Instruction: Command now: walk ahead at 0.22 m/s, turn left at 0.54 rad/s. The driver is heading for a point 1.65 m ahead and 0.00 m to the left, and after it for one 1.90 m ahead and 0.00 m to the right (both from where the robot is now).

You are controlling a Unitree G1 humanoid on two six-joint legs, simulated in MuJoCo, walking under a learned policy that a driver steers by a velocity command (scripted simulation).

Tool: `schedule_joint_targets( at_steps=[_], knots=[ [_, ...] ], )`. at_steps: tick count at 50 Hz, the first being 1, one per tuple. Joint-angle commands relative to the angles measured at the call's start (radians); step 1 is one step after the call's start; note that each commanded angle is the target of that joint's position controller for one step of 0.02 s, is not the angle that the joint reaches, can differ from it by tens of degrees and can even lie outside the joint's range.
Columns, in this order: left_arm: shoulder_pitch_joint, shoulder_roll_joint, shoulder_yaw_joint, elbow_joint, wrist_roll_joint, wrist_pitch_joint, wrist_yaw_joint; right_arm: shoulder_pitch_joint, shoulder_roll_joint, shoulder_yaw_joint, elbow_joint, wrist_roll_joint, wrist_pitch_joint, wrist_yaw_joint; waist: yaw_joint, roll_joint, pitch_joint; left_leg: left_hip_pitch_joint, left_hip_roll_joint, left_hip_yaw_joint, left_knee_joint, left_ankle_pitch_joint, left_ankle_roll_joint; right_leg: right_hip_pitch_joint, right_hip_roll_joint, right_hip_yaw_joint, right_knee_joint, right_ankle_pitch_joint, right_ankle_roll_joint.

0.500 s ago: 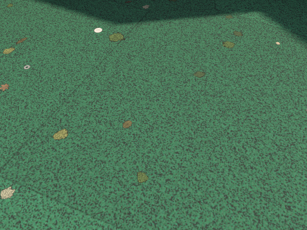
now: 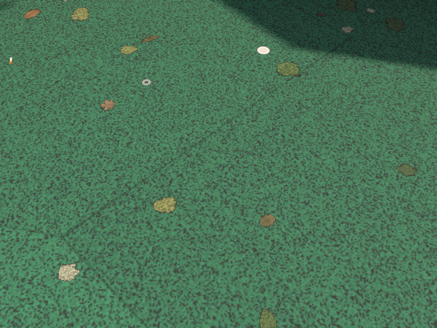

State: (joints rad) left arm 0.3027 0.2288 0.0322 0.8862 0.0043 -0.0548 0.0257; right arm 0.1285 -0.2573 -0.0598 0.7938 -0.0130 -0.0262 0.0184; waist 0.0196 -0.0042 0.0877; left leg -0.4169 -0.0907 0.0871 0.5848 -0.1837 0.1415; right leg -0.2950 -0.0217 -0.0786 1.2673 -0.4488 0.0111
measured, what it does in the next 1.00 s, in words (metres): walks ahead: right foot, then left foot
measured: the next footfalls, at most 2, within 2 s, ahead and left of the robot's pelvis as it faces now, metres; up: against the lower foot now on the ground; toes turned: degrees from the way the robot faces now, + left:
right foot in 0.48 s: +0.19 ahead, -0.13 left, +0.00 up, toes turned +14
left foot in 0.78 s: +0.09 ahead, +0.07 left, +0.00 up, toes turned +10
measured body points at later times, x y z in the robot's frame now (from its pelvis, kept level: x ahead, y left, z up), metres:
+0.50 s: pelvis +0.11 -0.04 +0.01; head +0.13 -0.05 +0.46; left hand +0.17 +0.24 -0.09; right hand +0.25 -0.29 -0.12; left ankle +0.08 +0.04 -0.72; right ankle +0.15 -0.14 -0.72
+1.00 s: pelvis +0.10 -0.05 +0.02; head +0.10 -0.04 +0.47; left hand +0.10 +0.22 -0.12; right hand +0.21 -0.29 -0.12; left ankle +0.05 +0.06 -0.72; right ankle +0.15 -0.14 -0.72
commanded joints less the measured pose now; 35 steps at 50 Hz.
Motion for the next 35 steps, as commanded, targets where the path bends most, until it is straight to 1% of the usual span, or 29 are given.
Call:
schedule_joint_targets(
  at_steps=[1, 2, 3, 4, 5, 7, 11, 13, 14, 16, 18, 20, 21, 22, 23, 24, 25, 26, 27, 28, 29, 30, 31, 33, 35],
  knots=[
    [-0.015, 0.12, 0.024, -0.106, 0.018, -0.004, 0.001, 0.135, -0.122, -0.038, -0.011, 0.027, 0.012, -0.026, -0.027, -0.023, -0.121, 0.335, 0.323, -0.366, -0.237, 0.74, 0.191, -0.308, -0.059, 0.118, 0.039, 0.044, 0.015],
    [0.013, 0.116, 0.024, -0.101, 0.033, 0.019, -0.001, 0.11, -0.105, -0.031, -0.019, 0.025, 0.012, -0.027, -0.001, -0.012, -0.109, 0.254, 0.287, -0.325, -0.257, 0.726, 0.17, -0.246, -0.058, 0.112, -0.009, 0.057, 0.024],
    [0.03, 0.106, 0.024, -0.1, 0.036, 0.04, -0.002, 0.109, -0.112, -0.03, -0.02, 0.017, 0.007, -0.022, 0.012, -0.004, -0.12, 0.217, 0.265, -0.304, -0.259, 0.751, 0.159, -0.21, -0.048, 0.106, -0.046, 0.066, 0.032],
    [0.042, 0.093, 0.022, -0.103, 0.035, 0.052, -0.003, 0.112, -0.133, -0.035, -0.02, 0.01, 0.001, -0.018, 0.022, 0.004, -0.139, 0.203, 0.248, -0.287, -0.253, 0.79, 0.154, -0.196, -0.038, 0.097, -0.078, 0.081, 0.039],
    [0.044, 0.087, 0.02, -0.108, 0.031, 0.057, -0.003, 0.115, -0.152, -0.04, -0.021, 0.006, -0.002, -0.016, 0.025, 0.012, -0.156, 0.199, 0.235, -0.278, -0.248, 0.804, 0.148, -0.194, -0.034, 0.094, -0.111, 0.101, 0.044],
    [0.01, 0.093, 0.022, -0.125, 0.028, 0.064, -0.002, 0.128, -0.166, -0.045, -0.026, 0.004, 0.0, -0.016, 0.014, 0.036, -0.174, 0.205, 0.22, -0.287, -0.245, 0.763, 0.13, -0.215, -0.033, 0.094, -0.169, 0.14, 0.051],
    [-0.099, 0.114, 0.027, -0.166, 0.024, 0.079, 0.004, 0.161, -0.172, -0.049, -0.035, 0.004, 0.022, -0.022, -0.027, 0.078, -0.166, 0.238, 0.208, -0.362, -0.252, 0.511, 0.095, -0.268, -0.034, 0.117, -0.272, 0.186, 0.059],
    [-0.123, 0.116, 0.026, -0.172, 0.021, 0.083, 0.006, 0.173, -0.167, -0.048, -0.038, -0.001, 0.029, -0.025, -0.042, 0.089, -0.157, 0.27, 0.219, -0.39, -0.255, 0.431, 0.091, -0.278, -0.033, 0.124, -0.325, 0.188, 0.055],
    [-0.135, 0.116, 0.025, -0.174, 0.018, 0.083, 0.007, 0.181, -0.163, -0.046, -0.037, -0.004, 0.031, -0.026, -0.05, 0.094, -0.151, 0.281, 0.226, -0.401, -0.252, 0.421, 0.092, -0.274, -0.03, 0.126, -0.351, 0.182, 0.05],
    [-0.147, 0.116, 0.023, -0.178, 0.013, 0.081, 0.01, 0.192, -0.155, -0.043, -0.034, -0.011, 0.033, -0.027, -0.06, 0.102, -0.142, 0.297, 0.238, -0.416, -0.234, 0.453, 0.095, -0.246, -0.019, 0.124, -0.398, 0.152, 0.037],
    [-0.144, 0.117, 0.021, -0.178, 0.007, 0.077, 0.013, 0.192, -0.152, -0.039, -0.033, -0.016, 0.037, -0.028, -0.063, 0.108, -0.139, 0.305, 0.247, -0.428, -0.202, 0.524, 0.097, -0.195, -0.002, 0.118, -0.453, 0.106, 0.02],
    [-0.13, 0.116, 0.019, -0.177, 0.0, 0.073, 0.016, 0.178, -0.154, -0.036, -0.032, -0.016, 0.042, -0.03, -0.06, 0.112, -0.134, 0.303, 0.252, -0.445, -0.169, 0.577, 0.09, -0.124, 0.017, 0.109, -0.535, 0.066, -0.001],
    [-0.115, 0.114, 0.018, -0.173, -0.003, 0.07, 0.018, 0.166, -0.154, -0.033, -0.032, -0.014, 0.045, -0.032, -0.052, 0.115, -0.129, 0.298, 0.25, -0.456, -0.155, 0.581, 0.079, -0.079, 0.026, 0.104, -0.602, 0.064, -0.011],
    [-0.083, 0.106, 0.016, -0.164, -0.004, 0.067, 0.02, 0.145, -0.153, -0.03, -0.032, -0.007, 0.048, -0.036, -0.029, 0.108, -0.123, 0.282, 0.236, -0.46, -0.135, 0.547, 0.056, -0.011, 0.031, 0.097, -0.719, 0.116, -0.021],
    [-0.042, 0.099, 0.013, -0.15, 0.002, 0.058, 0.022, 0.12, -0.146, -0.024, -0.035, 0.005, 0.05, -0.04, 0.002, 0.092, -0.117, 0.234, 0.207, -0.458, -0.111, 0.443, 0.014, 0.096, 0.018, 0.106, -0.892, 0.249, -0.032],
    [-0.037, 0.133, 0.017, -0.151, 0.019, 0.047, 0.028, 0.134, -0.104, -0.009, -0.043, 0.008, 0.045, -0.042, -0.013, 0.007, -0.128, 0.165, 0.154, -0.426, -0.056, 0.262, -0.042, 0.195, -0.095, 0.218, -0.981, 0.36, -0.055],
    [-0.104, 0.221, 0.026, -0.18, 0.021, 0.045, 0.028, 0.216, -0.045, 0.005, -0.048, 0.015, 0.041, -0.042, -0.084, -0.201, -0.14, 0.061, 0.009, -0.282, 0.05, -0.153, -0.093, 0.267, -0.31, 0.444, -0.974, 0.755, -0.143],
    [-0.073, 0.176, 0.015, -0.166, 0.012, 0.048, 0.018, 0.189, -0.113, -0.01, -0.024, 0.005, 0.055, -0.049, -0.026, -0.191, -0.168, 0.096, -0.028, -0.208, 0.162, -0.413, -0.106, 0.185, -0.378, 0.487, -0.948, 0.887, -0.273],
    [-0.069, 0.148, 0.005, -0.16, 0.012, 0.043, 0.01, 0.17, -0.132, -0.018, -0.017, 0.002, 0.063, -0.048, -0.027, -0.127, -0.138, 0.097, -0.015, -0.215, 0.259, -0.416, -0.117, 0.161, -0.343, 0.446, -0.954, 0.878, -0.293],
    [-0.096, 0.131, -0.002, -0.155, 0.01, 0.04, 0.009, 0.155, -0.121, -0.018, -0.005, 0.003, 0.067, -0.045, -0.037, -0.099, -0.116, 0.098, -0.002, -0.223, 0.285, -0.373, -0.13, 0.141, -0.289, 0.377, -0.958, 0.823, -0.264],
    [-0.122, 0.123, -0.007, -0.153, 0.013, 0.04, 0.011, 0.153, -0.109, -0.016, 0.004, 0.006, 0.071, -0.04, -0.051, -0.113, -0.105, 0.11, 0.01, -0.222, 0.274, -0.332, -0.143, 0.136, -0.236, 0.314, -0.96, 0.788, -0.221],
    [-0.132, 0.125, -0.008, -0.146, 0.012, 0.039, 0.014, 0.155, -0.099, -0.012, 0.013, 0.003, 0.076, -0.034, -0.056, -0.145, -0.104, 0.123, 0.018, -0.214, 0.246, -0.299, -0.157, 0.143, -0.202, 0.274, -0.955, 0.797, -0.197],
    [-0.13, 0.131, -0.007, -0.137, 0.014, 0.041, 0.014, 0.161, -0.089, -0.006, 0.029, 0.003, 0.078, -0.032, -0.055, -0.157, -0.108, 0.132, 0.015, -0.191, 0.209, -0.291, -0.169, 0.163, -0.172, 0.241, -0.941, 0.818, -0.183],
    [-0.106, 0.133, -0.007, -0.116, 0.012, 0.044, 0.01, 0.14, -0.074, 0.004, 0.046, 0.008, 0.08, -0.034, -0.034, -0.152, -0.129, 0.162, 0.027, -0.155, 0.107, -0.278, -0.183, 0.205, -0.158, 0.224, -0.914, 0.836, -0.179],
    [-0.082, 0.145, -0.002, -0.092, 0.012, 0.047, 0.007, 0.115, -0.066, 0.011, 0.061, 0.016, 0.081, -0.041, -0.014, -0.158, -0.139, 0.19, 0.038, -0.132, -0.002, -0.24, -0.181, 0.233, -0.161, 0.243, -0.9, 0.818, -0.183]
  ],
)
Velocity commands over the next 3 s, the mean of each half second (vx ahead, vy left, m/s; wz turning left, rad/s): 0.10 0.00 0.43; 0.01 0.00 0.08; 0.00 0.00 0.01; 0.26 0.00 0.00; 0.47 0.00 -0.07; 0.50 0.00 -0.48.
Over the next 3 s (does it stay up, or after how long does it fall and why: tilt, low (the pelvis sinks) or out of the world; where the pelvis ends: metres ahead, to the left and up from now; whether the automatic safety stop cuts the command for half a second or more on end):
stays up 0.76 0.03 0.02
